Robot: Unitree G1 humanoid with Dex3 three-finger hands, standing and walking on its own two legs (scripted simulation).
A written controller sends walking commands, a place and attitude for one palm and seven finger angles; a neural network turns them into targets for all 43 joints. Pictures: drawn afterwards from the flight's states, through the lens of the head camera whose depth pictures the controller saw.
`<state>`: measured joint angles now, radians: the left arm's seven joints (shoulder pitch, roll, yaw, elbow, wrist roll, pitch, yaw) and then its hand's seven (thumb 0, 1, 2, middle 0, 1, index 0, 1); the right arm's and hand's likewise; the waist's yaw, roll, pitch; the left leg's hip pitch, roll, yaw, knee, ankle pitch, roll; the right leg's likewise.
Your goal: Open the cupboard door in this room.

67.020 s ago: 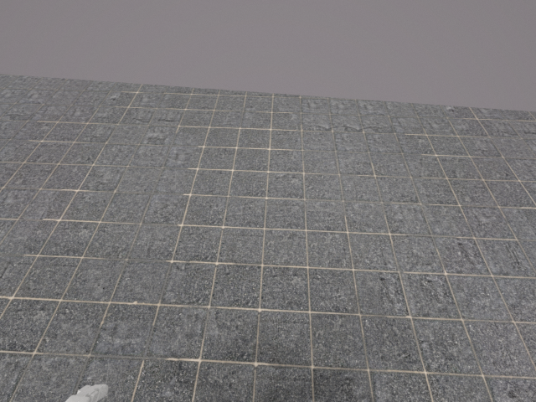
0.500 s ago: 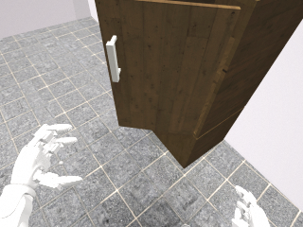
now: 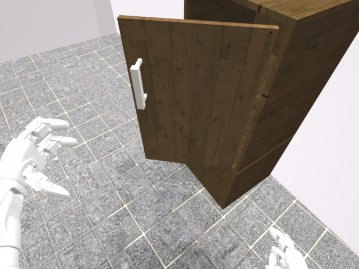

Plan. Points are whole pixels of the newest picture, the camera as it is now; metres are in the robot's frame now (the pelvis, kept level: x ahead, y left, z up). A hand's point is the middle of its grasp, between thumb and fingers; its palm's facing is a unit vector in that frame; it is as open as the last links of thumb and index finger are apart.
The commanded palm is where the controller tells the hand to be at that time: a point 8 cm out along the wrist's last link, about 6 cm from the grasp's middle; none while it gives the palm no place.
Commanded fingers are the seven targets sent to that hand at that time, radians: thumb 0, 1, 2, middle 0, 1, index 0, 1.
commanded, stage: raise the hand with hooked fingers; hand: left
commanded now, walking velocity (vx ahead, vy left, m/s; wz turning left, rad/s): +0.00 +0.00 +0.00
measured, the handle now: (140, 84) +0.57 +0.17 +0.10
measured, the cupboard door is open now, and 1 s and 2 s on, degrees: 47 47 47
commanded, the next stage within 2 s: move the hooked fingers beside the handle in 0.52 s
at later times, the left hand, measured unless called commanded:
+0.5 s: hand (63, 157) +0.29 +0.26 +0.12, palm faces +0.00 -1.00 -0.04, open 14.0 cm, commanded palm +0.26 +0.31 +0.12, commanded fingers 0.00 -0.50 0.30 -0.30 -1.20 -0.30 -1.20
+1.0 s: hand (82, 137) +0.35 +0.24 +0.12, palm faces -0.04 -1.00 -0.03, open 14.0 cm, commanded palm +0.32 +0.29 +0.11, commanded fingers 0.00 -0.50 0.30 -0.30 -1.20 -0.30 -1.20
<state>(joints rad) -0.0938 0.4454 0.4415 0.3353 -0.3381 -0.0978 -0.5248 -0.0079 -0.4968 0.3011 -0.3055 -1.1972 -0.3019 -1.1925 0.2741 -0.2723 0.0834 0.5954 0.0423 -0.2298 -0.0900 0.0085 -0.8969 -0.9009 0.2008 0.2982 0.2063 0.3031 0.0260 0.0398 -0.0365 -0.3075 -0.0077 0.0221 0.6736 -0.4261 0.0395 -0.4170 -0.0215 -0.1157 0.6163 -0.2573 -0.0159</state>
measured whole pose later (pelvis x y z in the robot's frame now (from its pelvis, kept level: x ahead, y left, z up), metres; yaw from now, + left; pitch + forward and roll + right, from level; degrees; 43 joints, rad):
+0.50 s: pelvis +0.00 -0.01 +0.00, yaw +0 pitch +3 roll -1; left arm -0.12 0.44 0.46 0.38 -0.33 -0.11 -0.54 -0.01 -0.50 0.30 -0.31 -1.20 -0.30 -1.20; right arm 0.27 -0.28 0.07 0.59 0.05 -0.23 -0.10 0.01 -0.90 -0.90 0.20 0.30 0.20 0.30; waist 0.02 0.03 -0.03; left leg -0.28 0.00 0.03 0.63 -0.40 0.03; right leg -0.40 -0.01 -0.11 0.59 -0.24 -0.03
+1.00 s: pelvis -0.01 -0.02 +0.00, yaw +0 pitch +5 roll +0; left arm -0.38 0.48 0.42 0.65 -0.28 -0.14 -0.53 -0.01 -0.50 0.30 -0.31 -1.20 -0.30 -1.20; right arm 0.28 -0.30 0.07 0.61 0.05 -0.21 -0.10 0.01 -0.90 -0.90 0.20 0.30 0.21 0.30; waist -0.01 0.02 -0.03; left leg -0.34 0.00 0.03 0.65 -0.40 0.02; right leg -0.47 -0.02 -0.11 0.62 -0.24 -0.04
